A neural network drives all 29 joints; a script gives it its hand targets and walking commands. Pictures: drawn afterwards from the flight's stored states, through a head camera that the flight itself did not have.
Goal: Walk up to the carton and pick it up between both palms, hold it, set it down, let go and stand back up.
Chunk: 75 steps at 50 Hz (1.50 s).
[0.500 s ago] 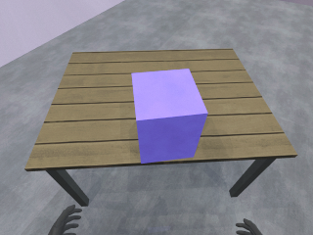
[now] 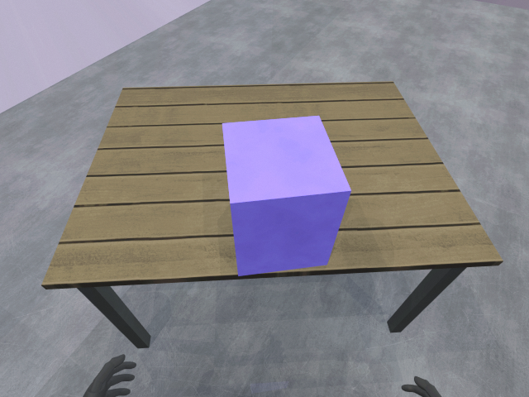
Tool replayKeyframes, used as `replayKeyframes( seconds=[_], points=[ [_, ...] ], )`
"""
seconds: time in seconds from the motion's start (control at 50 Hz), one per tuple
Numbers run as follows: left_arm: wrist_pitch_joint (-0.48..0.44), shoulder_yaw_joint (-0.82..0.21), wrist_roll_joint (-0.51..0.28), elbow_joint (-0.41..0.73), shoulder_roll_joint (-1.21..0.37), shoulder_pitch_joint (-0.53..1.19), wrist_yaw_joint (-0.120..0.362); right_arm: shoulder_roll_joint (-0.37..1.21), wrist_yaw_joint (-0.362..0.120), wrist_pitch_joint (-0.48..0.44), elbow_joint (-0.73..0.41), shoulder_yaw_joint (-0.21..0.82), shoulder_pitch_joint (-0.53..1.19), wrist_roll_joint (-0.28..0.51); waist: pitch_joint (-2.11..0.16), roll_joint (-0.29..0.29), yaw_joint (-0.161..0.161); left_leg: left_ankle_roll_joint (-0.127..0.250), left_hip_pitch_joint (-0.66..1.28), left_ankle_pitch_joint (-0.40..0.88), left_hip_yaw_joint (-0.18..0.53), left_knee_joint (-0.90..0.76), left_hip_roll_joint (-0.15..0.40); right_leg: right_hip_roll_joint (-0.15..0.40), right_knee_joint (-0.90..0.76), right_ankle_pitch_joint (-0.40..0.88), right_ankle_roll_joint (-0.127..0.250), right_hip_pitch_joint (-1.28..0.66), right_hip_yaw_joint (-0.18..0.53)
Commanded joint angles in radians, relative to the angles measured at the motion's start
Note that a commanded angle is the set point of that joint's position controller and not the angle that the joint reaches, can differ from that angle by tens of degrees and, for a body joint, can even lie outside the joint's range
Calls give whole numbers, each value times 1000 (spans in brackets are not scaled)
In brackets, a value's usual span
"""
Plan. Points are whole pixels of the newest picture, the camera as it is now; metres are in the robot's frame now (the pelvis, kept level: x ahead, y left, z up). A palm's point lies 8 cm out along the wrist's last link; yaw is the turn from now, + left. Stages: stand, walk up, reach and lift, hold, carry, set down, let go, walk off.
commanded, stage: stand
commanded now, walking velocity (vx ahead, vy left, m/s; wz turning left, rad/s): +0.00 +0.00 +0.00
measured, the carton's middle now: (277, 198) +0.51 +0.00 -0.04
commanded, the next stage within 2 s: walk up in 0.08 s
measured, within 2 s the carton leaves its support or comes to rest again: neither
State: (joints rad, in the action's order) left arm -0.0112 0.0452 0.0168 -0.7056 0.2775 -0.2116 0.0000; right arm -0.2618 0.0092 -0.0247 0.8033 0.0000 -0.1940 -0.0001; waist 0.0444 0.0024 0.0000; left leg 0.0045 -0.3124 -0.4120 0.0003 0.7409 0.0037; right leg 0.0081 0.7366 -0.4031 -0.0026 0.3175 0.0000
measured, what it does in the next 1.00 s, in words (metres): steps to the right: right foot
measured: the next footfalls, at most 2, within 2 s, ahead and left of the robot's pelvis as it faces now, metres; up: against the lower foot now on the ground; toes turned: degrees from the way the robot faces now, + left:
right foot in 0.60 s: +0.08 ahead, -0.15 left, +0.00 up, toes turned +5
left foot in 1.10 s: +0.14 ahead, +0.02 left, +0.00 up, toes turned -5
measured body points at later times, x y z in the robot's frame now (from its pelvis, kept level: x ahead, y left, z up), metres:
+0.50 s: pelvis +0.00 -0.04 -0.01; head +0.02 -0.02 +0.44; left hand +0.12 +0.28 -0.11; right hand +0.07 -0.33 -0.11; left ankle -0.01 +0.12 -0.71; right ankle -0.04 -0.16 -0.66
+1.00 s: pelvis +0.03 -0.12 -0.01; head +0.12 -0.13 +0.43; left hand +0.11 +0.18 -0.12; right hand +0.08 -0.44 -0.14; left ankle +0.08 +0.03 -0.67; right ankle +0.00 -0.20 -0.71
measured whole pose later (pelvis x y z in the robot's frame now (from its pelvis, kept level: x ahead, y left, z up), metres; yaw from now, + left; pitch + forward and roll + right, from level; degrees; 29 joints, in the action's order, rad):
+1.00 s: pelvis +0.03 -0.12 -0.01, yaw -1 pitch +2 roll +1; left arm -0.02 0.07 0.02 -0.71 0.33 -0.29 -0.01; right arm -0.40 0.06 -0.02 0.83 0.00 -0.27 0.00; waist 0.17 0.00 0.00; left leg 0.01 -0.63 -0.40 0.10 1.09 -0.04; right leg -0.04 0.84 -0.49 0.06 0.38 -0.03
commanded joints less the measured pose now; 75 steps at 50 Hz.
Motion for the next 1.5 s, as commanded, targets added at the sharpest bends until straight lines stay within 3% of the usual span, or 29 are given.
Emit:
replayKeyframes(
  seconds=[0.0,0.24,0.26,0.3,0.32,0.46,0.52,0.54,0.56,0.58,0.6,0.62,0.66,0.72,0.76,0.84,0.98,1.04,1.06,1.1,1.12,1.18,1.2,1.3,1.34,1.36,1.38,1.44,1.48],
  points=[
    [-50,68,-7,22,268,92,-16,-263,11,-43,-54,-61,100,-23,-54,5,10,74,17,333,126,-182,93,77,-139,283,92,-27,84],
    [-46,54,0,-11,248,69,-23,-262,4,-44,-29,-83,99,-11,-36,-11,-5,85,19,354,129,-191,111,102,-169,360,102,-65,96],
    [-5,131,61,94,350,109,13,-412,49,-64,20,-131,-201,-16,-43,-109,-54,156,129,273,307,-210,182,28,44,246,88,96,39],
    [34,119,67,153,293,153,22,-513,83,-80,16,-171,-309,-24,38,50,-95,330,234,318,674,-351,412,30,348,-177,45,396,93],
    [48,133,65,141,309,166,27,-532,91,-85,32,-182,-303,-22,78,9,-88,319,216,218,685,-386,411,44,410,-181,43,440,151],
    [58,171,40,149,298,90,77,-465,96,-99,-58,-152,-123,-51,172,92,17,261,-56,186,476,-320,313,95,392,-96,30,256,164],
    [34,161,31,165,267,108,70,-445,96,-99,-59,-146,-188,-49,71,186,-6,235,133,636,410,-118,279,104,85,-280,58,238,181],
    [24,178,25,137,275,12,58,-459,95,-93,-59,-136,-149,-57,8,203,56,204,123,727,350,-26,257,85,-35,-182,75,117,130],
    [10,173,16,51,260,-153,46,-405,92,-81,-69,-115,-47,-44,-67,158,143,127,43,726,242,130,162,68,-274,2,113,-136,96],
    [-3,194,36,18,359,-221,31,-289,88,-76,-77,-71,-85,-34,-121,-207,157,47,-204,326,122,396,17,162,-281,256,86,-323,207],
    [-8,198,29,47,421,-170,23,-270,100,-72,-105,-54,-88,-24,-134,-389,129,21,-440,-217,77,462,-104,329,-314,467,120,-354,387],
    [-3,195,18,35,433,-120,27,-342,102,-59,-89,-85,-22,-27,-134,-243,125,20,-434,-216,108,547,-52,422,-364,348,189,-293,535],
    [-15,173,-2,40,383,-135,6,-362,96,-56,-65,-92,0,-22,12,-102,102,12,-485,-150,142,575,-23,353,-277,686,125,-299,442],
    [-26,149,2,51,343,-109,-16,-332,71,-37,-30,-71,-166,-6,-42,-192,51,23,-440,-24,106,473,-32,234,-176,802,-31,-355,173],
    [-29,151,6,44,356,-149,-34,-314,68,-21,-22,-72,-144,-7,-116,-151,61,27,-451,25,118,481,-62,242,-177,854,-65,-404,193],
    [-35,136,0,46,317,-173,-56,-305,59,-7,-48,-80,-76,-12,-140,-3,57,18,-508,77,93,433,-12,299,-134,766,29,-504,248],
    [-36,122,-6,29,343,-156,-51,-310,47,-16,-54,-75,-21,-23,-112,-93,73,21,-384,67,20,170,34,303,-86,729,112,-360,224],
    [-30,115,-9,64,383,-37,-41,-318,39,-34,-25,-87,-123,-29,-151,-63,-10,48,-66,129,-43,-64,-2,273,58,801,124,-209,124],
    [-28,103,-12,85,339,8,-35,-334,42,-48,0,-102,-242,-34,-219,-22,-80,100,113,265,71,-243,-14,163,321,735,91,-146,56],
    [-14,81,-47,89,258,-5,-36,-474,43,-53,-52,-126,-191,-30,-241,273,-53,401,300,715,775,-227,298,-117,605,-224,-32,251,55],
    [0,75,-21,66,289,34,-41,-440,44,-50,-39,-112,-170,-18,-163,156,-50,434,201,437,834,-290,332,-38,553,-287,-17,248,137],
    [-6,82,-21,20,302,34,-22,-384,50,-23,-54,-83,-59,-36,94,76,20,308,-160,341,601,-275,209,-2,375,-307,8,102,110],
    [-5,81,-25,20,300,9,-20,-388,46,-24,-83,-88,-57,-35,101,174,23,287,-135,484,520,-245,191,-9,384,-278,28,114,70],
    [-38,88,-13,-2,256,-48,-26,-388,41,-24,-77,-95,-58,-26,-137,160,54,219,47,738,501,-28,141,22,-74,-7,47,-58,69],
    [-54,124,14,-44,389,-165,-40,-299,29,-11,-136,-79,30,-16,-208,-51,122,61,-254,387,222,270,-47,250,-252,406,81,-359,366],
    [-53,130,8,-27,421,-52,-36,-333,49,5,-113,-90,5,-15,-165,-111,48,27,-386,-138,167,323,-120,401,-293,525,96,-318,508],
    [-53,132,7,-6,416,12,-37,-372,58,18,-71,-105,-54,-26,-100,-53,15,12,-369,-177,206,440,-83,438,-264,592,128,-247,505],
    [-55,106,-9,0,342,17,-52,-352,42,19,-76,-98,-74,-20,-59,9,-7,21,-318,-88,113,460,-37,344,-195,734,129,-207,320],
    [-48,103,6,0,338,-21,-51,-332,30,18,-73,-93,-98,-15,-95,-131,23,18,-354,-51,104,417,-53,278,-140,748,111,-295,214]
  ],
)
